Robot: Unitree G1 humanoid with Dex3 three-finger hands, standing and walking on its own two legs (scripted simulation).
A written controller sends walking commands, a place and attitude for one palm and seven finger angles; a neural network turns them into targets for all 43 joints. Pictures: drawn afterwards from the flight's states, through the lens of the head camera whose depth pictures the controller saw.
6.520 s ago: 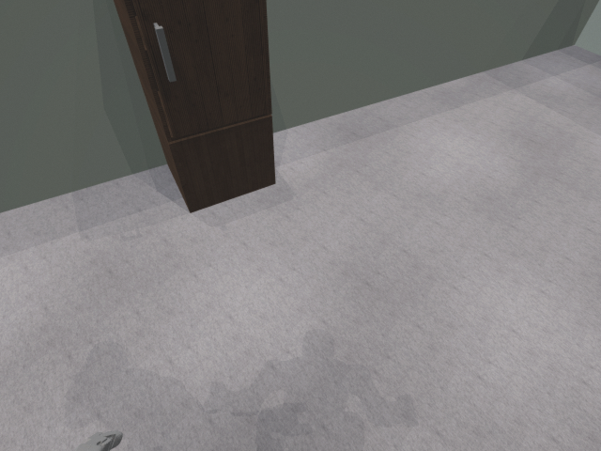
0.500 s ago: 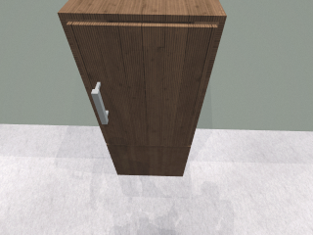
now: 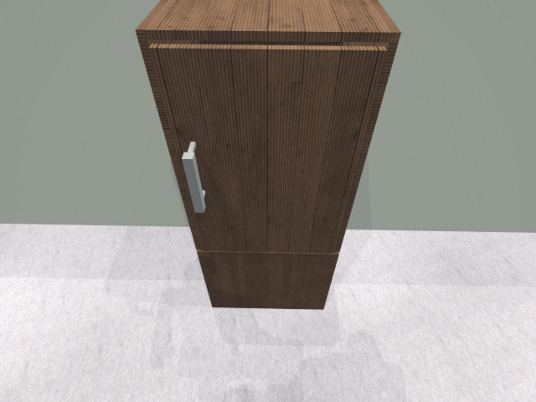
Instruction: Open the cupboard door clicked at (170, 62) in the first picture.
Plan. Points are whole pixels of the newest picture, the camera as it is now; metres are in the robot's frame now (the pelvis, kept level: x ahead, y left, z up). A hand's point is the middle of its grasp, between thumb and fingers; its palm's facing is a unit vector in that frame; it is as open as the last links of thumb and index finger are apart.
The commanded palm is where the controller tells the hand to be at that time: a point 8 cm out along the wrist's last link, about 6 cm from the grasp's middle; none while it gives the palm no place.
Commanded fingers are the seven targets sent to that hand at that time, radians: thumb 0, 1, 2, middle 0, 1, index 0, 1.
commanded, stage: come to a stop and stand still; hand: left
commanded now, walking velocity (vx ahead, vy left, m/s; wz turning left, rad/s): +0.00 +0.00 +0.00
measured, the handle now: (196, 178) +0.56 +0.20 -0.01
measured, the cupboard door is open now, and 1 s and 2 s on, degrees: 0 0 0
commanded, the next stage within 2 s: look again from close up in 0.52 s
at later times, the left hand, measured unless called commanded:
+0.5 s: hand out of the picture -0.02 +0.20 -0.15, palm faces +0.04 -0.98 -0.21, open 7.4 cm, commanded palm none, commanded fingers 0.00 0.90 0.90 -0.20 -0.30 -0.20 -0.30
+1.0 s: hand out of the picture +0.04 +0.18 -0.15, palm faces +0.04 -0.98 -0.22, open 7.3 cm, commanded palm none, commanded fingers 0.00 0.90 0.90 -0.20 -0.30 -0.20 -0.30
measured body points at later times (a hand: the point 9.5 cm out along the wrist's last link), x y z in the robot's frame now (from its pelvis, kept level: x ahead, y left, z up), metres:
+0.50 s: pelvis -0.02 +0.02 +0.01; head -0.02 +0.01 +0.46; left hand -0.02 +0.25 -0.14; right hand -0.02 -0.21 -0.15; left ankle -0.01 +0.10 -0.72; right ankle +0.06 -0.12 -0.72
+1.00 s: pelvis +0.02 +0.00 +0.02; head +0.04 -0.01 +0.47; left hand +0.04 +0.23 -0.14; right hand +0.04 -0.22 -0.15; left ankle -0.01 +0.10 -0.72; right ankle +0.06 -0.12 -0.72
